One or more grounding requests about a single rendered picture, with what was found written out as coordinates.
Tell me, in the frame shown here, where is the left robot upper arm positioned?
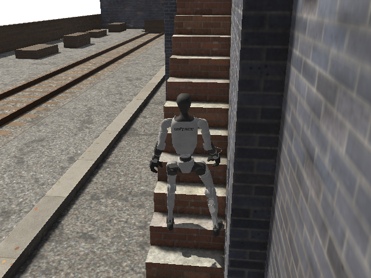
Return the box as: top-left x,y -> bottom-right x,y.
157,118 -> 172,150

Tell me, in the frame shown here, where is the right robot hand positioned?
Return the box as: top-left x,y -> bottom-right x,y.
207,156 -> 220,167

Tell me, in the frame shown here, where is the robot left forearm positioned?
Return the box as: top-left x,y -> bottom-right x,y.
151,141 -> 163,163

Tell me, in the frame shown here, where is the robot right foot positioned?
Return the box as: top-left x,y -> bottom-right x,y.
213,220 -> 223,237

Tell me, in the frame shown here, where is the right robot upper arm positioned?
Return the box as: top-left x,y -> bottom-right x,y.
197,118 -> 212,151

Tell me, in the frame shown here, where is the left robot hand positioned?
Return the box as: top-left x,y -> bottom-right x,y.
150,160 -> 163,173

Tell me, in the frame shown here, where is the robot right forearm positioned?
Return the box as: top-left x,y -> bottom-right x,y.
208,142 -> 219,159

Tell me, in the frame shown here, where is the robot torso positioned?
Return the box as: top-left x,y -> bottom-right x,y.
171,116 -> 198,173

